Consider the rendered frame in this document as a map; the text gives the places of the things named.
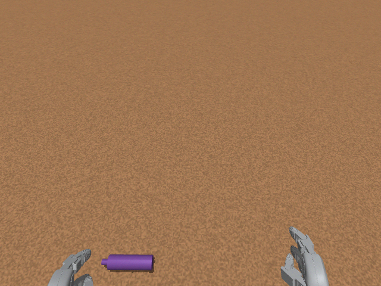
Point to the bottle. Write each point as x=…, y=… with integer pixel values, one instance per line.
x=129, y=262

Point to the right robot hand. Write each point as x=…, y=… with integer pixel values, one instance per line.
x=310, y=263

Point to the left robot hand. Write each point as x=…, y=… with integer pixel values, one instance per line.
x=65, y=275

